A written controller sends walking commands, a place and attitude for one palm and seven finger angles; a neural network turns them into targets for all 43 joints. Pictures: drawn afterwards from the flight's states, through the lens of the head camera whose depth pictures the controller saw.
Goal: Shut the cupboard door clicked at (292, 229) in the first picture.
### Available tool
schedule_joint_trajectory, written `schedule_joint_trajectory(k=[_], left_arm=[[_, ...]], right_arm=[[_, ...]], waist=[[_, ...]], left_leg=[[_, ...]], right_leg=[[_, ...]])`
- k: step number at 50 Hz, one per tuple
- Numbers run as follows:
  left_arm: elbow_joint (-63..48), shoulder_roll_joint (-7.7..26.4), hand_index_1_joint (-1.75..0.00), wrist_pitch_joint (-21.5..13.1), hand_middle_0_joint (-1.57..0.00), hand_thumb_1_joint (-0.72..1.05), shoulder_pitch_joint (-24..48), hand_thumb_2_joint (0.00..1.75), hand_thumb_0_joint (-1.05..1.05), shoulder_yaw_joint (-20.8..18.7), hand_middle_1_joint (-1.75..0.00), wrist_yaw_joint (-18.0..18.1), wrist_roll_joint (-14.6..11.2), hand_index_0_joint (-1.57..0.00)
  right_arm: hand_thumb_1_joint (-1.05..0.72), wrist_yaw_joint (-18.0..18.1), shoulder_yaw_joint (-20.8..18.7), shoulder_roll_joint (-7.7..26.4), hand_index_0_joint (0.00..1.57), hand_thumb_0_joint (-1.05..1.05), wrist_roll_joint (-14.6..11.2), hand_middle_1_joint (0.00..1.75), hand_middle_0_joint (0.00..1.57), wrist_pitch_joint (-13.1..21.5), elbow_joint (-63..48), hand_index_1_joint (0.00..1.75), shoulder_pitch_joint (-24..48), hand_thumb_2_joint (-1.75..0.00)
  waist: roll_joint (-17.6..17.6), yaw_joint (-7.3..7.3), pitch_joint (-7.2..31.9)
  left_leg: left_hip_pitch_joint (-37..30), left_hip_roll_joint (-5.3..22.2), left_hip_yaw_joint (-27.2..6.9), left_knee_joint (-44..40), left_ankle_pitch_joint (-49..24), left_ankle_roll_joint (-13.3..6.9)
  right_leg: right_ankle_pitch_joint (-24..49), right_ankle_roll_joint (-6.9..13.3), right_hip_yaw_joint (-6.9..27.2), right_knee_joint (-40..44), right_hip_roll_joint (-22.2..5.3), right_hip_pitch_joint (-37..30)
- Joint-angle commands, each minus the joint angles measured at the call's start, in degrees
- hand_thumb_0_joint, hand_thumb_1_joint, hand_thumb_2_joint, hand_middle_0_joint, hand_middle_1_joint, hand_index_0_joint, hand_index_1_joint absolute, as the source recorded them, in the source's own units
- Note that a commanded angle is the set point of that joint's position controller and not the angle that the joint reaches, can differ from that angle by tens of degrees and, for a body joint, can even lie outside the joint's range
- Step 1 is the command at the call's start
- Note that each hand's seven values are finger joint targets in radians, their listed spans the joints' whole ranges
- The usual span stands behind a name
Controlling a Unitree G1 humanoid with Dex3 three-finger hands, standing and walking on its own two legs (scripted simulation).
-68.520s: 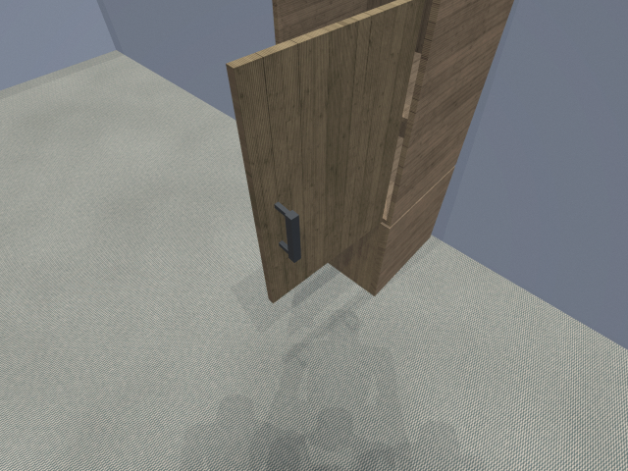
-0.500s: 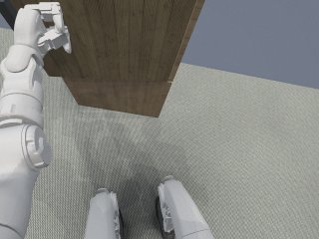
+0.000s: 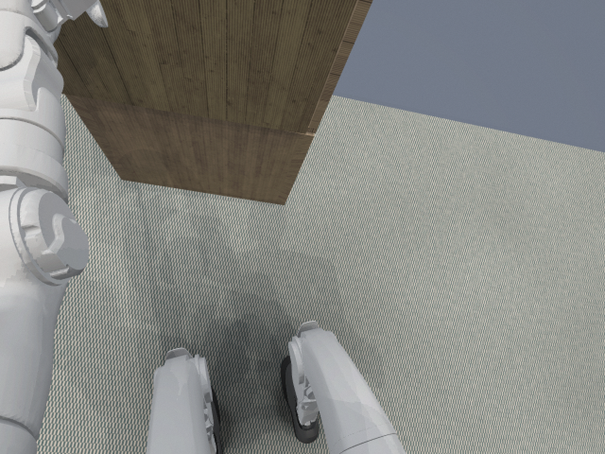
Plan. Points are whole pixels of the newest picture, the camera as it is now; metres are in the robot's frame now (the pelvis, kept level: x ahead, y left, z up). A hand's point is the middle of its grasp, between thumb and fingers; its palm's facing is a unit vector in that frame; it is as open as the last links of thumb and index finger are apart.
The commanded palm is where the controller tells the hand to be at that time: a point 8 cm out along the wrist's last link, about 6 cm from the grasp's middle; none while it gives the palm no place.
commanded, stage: pull the fist back off the door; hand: left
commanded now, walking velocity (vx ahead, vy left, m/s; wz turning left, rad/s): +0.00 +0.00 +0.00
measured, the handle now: out of the picture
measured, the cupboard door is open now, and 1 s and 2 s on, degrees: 2 1 1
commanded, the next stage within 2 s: draw the hand back to the body in 0.78 s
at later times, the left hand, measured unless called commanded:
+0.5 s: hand (103, 33) +0.57 +0.13 +0.08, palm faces +0.19 -0.98 -0.02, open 3.1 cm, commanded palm +0.52 +0.16 +0.09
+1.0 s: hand (113, 64) +0.52 +0.12 +0.10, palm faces +0.19 -0.98 -0.02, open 3.1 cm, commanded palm +0.46 +0.17 +0.11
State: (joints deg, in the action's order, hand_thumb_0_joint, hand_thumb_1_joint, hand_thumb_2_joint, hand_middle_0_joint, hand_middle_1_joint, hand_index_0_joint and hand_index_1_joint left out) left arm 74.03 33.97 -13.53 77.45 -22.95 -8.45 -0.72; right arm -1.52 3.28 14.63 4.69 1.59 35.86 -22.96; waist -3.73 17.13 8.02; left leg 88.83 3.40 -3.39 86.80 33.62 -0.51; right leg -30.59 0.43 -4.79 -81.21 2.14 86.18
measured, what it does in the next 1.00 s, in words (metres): stands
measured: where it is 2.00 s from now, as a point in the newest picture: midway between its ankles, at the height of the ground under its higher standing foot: (257, 428)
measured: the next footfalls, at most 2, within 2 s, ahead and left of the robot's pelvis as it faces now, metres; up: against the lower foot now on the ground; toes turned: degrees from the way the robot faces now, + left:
none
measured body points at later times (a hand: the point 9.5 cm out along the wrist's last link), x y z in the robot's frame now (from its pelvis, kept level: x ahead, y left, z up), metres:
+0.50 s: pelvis +0.03 -0.01 +0.04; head +0.20 +0.01 +0.46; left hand +0.55 +0.18 +0.08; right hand +0.01 -0.26 -0.07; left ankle +0.04 +0.11 -0.56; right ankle +0.06 -0.12 -0.56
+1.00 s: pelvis +0.02 -0.01 +0.05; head +0.16 +0.00 +0.47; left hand +0.50 +0.17 +0.10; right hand +0.08 -0.26 -0.08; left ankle +0.04 +0.11 -0.56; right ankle +0.06 -0.12 -0.56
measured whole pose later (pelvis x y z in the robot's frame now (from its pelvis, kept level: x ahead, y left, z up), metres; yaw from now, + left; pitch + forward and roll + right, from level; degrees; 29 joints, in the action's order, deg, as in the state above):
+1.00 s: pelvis +0.02 -0.01 +0.05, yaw +3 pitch +27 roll -1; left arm 62.8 12.3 -32.4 48.7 -16.3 10.2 1.5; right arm -3.9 -0.6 12.3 4.8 -4.3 35.7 -16.6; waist -2.5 9.5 9.8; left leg 70.3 1.9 -0.2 75.3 32.0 0.1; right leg -30.8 0.8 -1.7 -73.8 0.7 70.0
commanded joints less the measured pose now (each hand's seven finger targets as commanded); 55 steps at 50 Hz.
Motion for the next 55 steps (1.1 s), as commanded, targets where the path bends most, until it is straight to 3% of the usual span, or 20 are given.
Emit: schedule_joint_trajectory(k=[1,3,6,9,12,14,17,20,22,30,33,35,38,40,43,45,46,49,51,55], left_arm=[[-14.4,2.4,-1.5,-6.3,-1.3,0.9,25.1,0.9,0.0,0.1,-1.5,19.7,5.8,-1.3],[-18.1,2.1,-1.5,-9.0,-1.3,0.9,26.4,0.9,0.0,3.2,-1.5,21.9,10.2,-1.3],[-20.4,2.2,-1.5,-11.3,-1.3,0.9,27.0,0.9,0.0,2.8,-1.5,19.3,7.8,-1.3],[-16.0,7.0,-1.5,-11.2,-1.3,0.9,22.9,0.9,0.0,-2.1,-1.5,17.7,5.9,-1.3],[-14.4,4.3,-1.5,-12.8,-1.3,0.9,17.5,0.9,0.0,-1.4,-1.5,18.3,5.7,-1.3],[-14.3,4.0,-1.5,-14.6,-1.3,0.9,13.7,0.9,0.0,-2.2,-1.5,18.5,5.5,-1.3],[-12.4,-1.4,-1.5,-16.0,-1.3,0.9,6.9,0.9,0.0,0.7,-1.5,17.7,4.9,-1.3],[-13.9,-4.5,-1.5,-16.7,-1.3,0.9,4.1,0.9,0.0,2.1,-1.5,16.5,3.4,-1.3],[-15.0,-7.1,-1.5,-17.2,-1.3,0.9,1.5,0.9,0.0,3.1,-1.5,15.8,2.1,-1.3],[-24.8,-14.0,-1.5,-22.9,-1.3,0.9,3.3,0.9,0.0,8.8,-1.5,17.6,2.0,-1.3],[-22.6,-15.5,-1.5,-23.1,-1.3,0.9,-1.7,0.9,0.0,9.3,-1.5,18.7,2.3,-1.3],[-21.6,-14.5,-1.5,-23.0,-1.3,0.9,-2.4,0.9,0.0,8.6,-1.5,19.4,2.7,-1.3],[-21.3,-14.3,-1.5,-23.3,-1.3,0.9,1.0,0.9,0.0,9.0,-1.5,20.6,3.2,-1.3],[-19.9,-12.7,-1.5,-23.8,-1.3,0.9,1.1,0.9,0.0,7.6,-1.5,21.1,3.4,-1.3],[-18.1,-13.5,-1.5,-24.0,-1.3,0.9,0.2,0.9,0.0,8.3,-1.5,20.7,3.5,-1.3],[-17.9,-12.9,-1.5,-24.2,-1.3,0.9,-0.8,0.9,0.0,7.4,-1.5,20.3,3.3,-1.3],[-19.5,-12.3,-1.5,-23.9,-1.3,0.9,-5.4,0.9,0.0,6.3,-1.5,19.8,2.8,-1.3],[-26.5,-9.9,-1.5,-22.2,-1.3,0.9,-14.4,0.9,0.0,3.9,-1.5,17.9,0.5,-1.3],[-32.3,-12.4,-1.5,-20.0,-1.3,0.9,-19.4,0.9,0.0,6.4,-1.5,16.3,-1.0,-1.3],[-44.5,-12.8,-1.5,-17.1,-1.3,0.9,-25.2,0.9,0.0,7.6,-1.5,14.5,-4.6,-1.3]], right_arm=[[-0.9,-3.1,-4.0,10.2,0.2,0.0,2.4,0.3,0.2,0.0,-1.2,0.3,-15.0,-0.9],[-0.9,-4.3,-5.0,10.4,0.2,0.0,2.6,0.3,0.2,-1.0,-0.6,0.3,-15.6,-0.9],[-0.9,-4.4,-5.8,10.5,0.2,0.0,1.8,0.3,0.2,-1.5,-0.3,0.3,-15.1,-0.9],[-0.9,-3.6,-4.9,10.3,0.2,0.0,1.3,0.3,0.2,-2.0,-0.2,0.3,-14.9,-0.9],[-0.9,-3.5,-4.8,9.2,0.2,0.0,1.2,0.3,0.2,-1.8,-0.8,0.3,-13.6,-0.9],[-0.9,-3.6,-4.9,9.0,0.2,0.0,1.3,0.3,0.2,-1.8,-1.3,0.3,-13.2,-0.9],[-0.9,-3.9,-5.5,8.6,0.2,0.0,1.1,0.3,0.2,-2.1,-1.4,0.3,-12.6,-0.9],[-0.9,-3.9,-6.0,8.8,0.2,0.0,0.7,0.3,0.2,-2.6,-1.7,0.3,-12.0,-0.9],[-0.9,-3.7,-6.5,8.7,0.2,0.0,0.4,0.3,0.2,-2.9,-1.8,0.3,-11.5,-0.9],[-0.9,-3.1,-7.9,8.2,0.2,0.0,0.5,0.3,0.2,-3.5,-1.3,0.3,-8.1,-0.9],[-0.9,-3.0,-7.9,8.1,0.2,0.0,0.5,0.3,0.2,-3.9,-1.3,0.3,-6.7,-0.9],[-0.9,-2.7,-7.7,8.1,0.2,0.0,0.4,0.3,0.2,-4.3,-1.4,0.3,-5.9,-0.9],[-0.9,-2.3,-7.5,7.9,0.2,0.0,0.5,0.3,0.2,-4.6,-1.5,0.3,-4.5,-0.9],[-0.9,-2.0,-7.3,7.9,0.2,0.0,0.5,0.3,0.2,-4.6,-1.5,0.3,-4.2,-0.9],[-0.9,-1.9,-7.1,7.7,0.2,0.0,0.7,0.3,0.2,-4.4,-1.7,0.3,-3.4,-0.9],[-0.9,-2.0,-7.1,7.8,0.2,0.0,0.7,0.3,0.2,-4.3,-1.8,0.3,-3.8,-0.9],[-0.9,-2.1,-7.3,7.8,0.2,0.0,0.4,0.3,0.2,-4.5,-2.9,0.3,-3.5,-0.9],[-0.9,-1.9,-7.2,7.7,0.2,0.0,-0.7,0.3,0.2,-5.1,-5.6,0.3,-3.2,-0.9],[-0.9,-1.5,-7.2,7.2,0.2,0.0,-2.0,0.3,0.2,-5.5,-7.0,0.3,-2.6,-0.9],[-0.9,0.3,-7.0,6.9,0.2,0.0,-3.7,0.3,0.2,-4.5,-8.2,0.3,-1.5,-0.9]], waist=[[-16.0,0.88,37.1],[-16.4,1.44,40.8],[-15.4,1.22,45.0],[-9.7,0.37,40.3],[-7.1,-0.28,36.3],[-6.5,-1.62,35.9],[-3.8,-1.75,32.9],[-3.6,-2.65,32.6],[-1.4,-3.01,32.4],[-6.3,-3.9,35.4],[-4.3,-4.79,33.8],[-3.1,-4.92,32.5],[-1.9,-3.94,30.7],[-0.9,-4.12,31.1],[-1.0,-4.11,30.6],[-1.4,-4.95,33.0],[-2.0,-7.29,34.8],[-1.0,-10.76,38.9],[1.9,-10.99,36.3],[5.5,-11.43,31.1]], left_leg=[[-35.5,-0.2,-3.5,-10.6,-24.0,-0.5],[-39.0,-0.2,-3.6,-11.0,-26.0,-0.3],[-40.5,-1.0,-2.9,-12.4,-26.4,-0.3],[-33.0,-1.5,-1.2,-13.5,-22.6,-1.2],[-29.6,-1.7,0.1,-14.3,-20.7,-1.5],[-29.0,-1.9,0.7,-14.6,-21.7,-1.4],[-28.9,-2.1,1.5,-15.5,-22.1,-1.3],[-30.9,-2.5,1.9,-16.2,-23.0,-1.1],[-31.4,-2.8,2.2,-16.6,-23.1,-1.1],[-41.9,-2.9,1.2,-17.2,-26.0,-0.2],[-41.6,-3.0,1.3,-18.1,-25.2,0.0],[-40.1,-3.1,1.5,-18.3,-24.3,-0.1],[-37.4,-3.4,1.6,-18.4,-20.5,-0.5],[-37.1,-3.3,1.2,-18.4,-20.5,-0.4],[-35.8,-3.5,1.7,-18.4,-19.3,-0.4],[-37.1,-3.4,1.4,-18.2,-21.4,-0.3],[-38.5,-3.5,1.9,-19.2,-22.3,0.0],[-41.3,-3.7,2.8,-22.0,-25.1,0.0],[-41.9,-3.6,3.7,-24.6,-24.1,-0.3],[-43.8,-3.6,4.4,-29.6,-21.0,-0.9]], right_leg=[[13.5,0.7,0.5,10.1,0.9,-13.0],[15.0,0.9,0.9,10.7,0.8,-15.3],[18.0,0.9,1.7,12.5,0.9,-21.9],[18.8,0.5,2.9,14.0,1.0,-28.4],[19.1,0.1,3.6,15.2,0.8,-30.6],[21.2,0.3,4.0,15.1,0.7,-32.5],[23.0,0.2,3.9,15.7,0.6,-33.4],[24.3,0.3,3.9,16.0,0.4,-33.5],[25.1,0.2,3.9,16.4,0.4,-34.8],[24.0,0.5,3.0,15.8,-0.2,-30.1],[23.2,0.5,2.7,16.1,-0.2,-30.9],[23.1,0.4,2.9,16.1,-0.3,-31.4],[20.8,0.2,3.5,16.8,-0.5,-31.7],[20.6,0.2,3.4,16.3,-0.5,-31.6],[20.0,0.2,3.7,16.5,-0.6,-32.1],[21.4,0.4,3.5,15.8,-0.5,-32.4],[22.1,0.6,3.6,16.1,-0.5,-34.8],[26.9,0.7,4.1,17.8,-0.3,-43.5],[27.8,0.3,4.3,20.8,-0.2,-47.4],[26.9,-0.2,4.7,26.5,-0.1,-53.5]])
